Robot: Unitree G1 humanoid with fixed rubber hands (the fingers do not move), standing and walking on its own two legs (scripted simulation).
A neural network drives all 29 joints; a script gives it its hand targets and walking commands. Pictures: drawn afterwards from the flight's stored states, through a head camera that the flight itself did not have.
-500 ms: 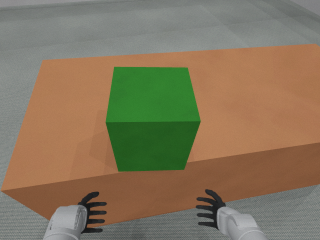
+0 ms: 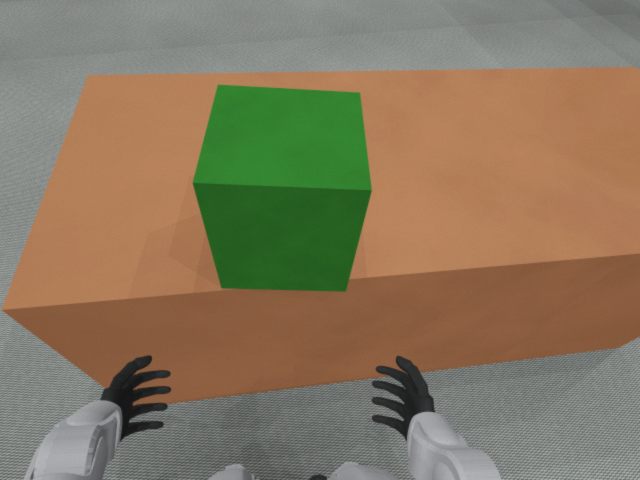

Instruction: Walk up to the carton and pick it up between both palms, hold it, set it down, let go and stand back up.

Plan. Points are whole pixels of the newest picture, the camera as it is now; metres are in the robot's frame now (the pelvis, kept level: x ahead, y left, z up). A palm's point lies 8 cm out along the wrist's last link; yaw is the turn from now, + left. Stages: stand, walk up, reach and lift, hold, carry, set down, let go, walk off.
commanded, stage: reach and lift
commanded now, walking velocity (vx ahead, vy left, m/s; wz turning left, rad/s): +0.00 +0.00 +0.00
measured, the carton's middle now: (286, 196) +0.52 +0.03 +0.01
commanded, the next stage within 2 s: none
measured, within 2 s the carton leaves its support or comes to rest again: neither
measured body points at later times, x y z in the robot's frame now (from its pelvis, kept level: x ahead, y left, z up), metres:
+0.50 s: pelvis +0.05 +0.04 +0.02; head +0.08 +0.04 +0.47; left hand +0.25 +0.25 -0.05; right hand +0.23 -0.13 -0.05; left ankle +0.06 +0.13 -0.72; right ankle +0.05 -0.04 -0.72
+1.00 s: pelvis +0.07 +0.02 +0.02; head +0.08 +0.03 +0.47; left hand +0.26 +0.25 -0.04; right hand +0.25 -0.16 -0.04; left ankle +0.06 +0.13 -0.72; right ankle +0.05 -0.04 -0.72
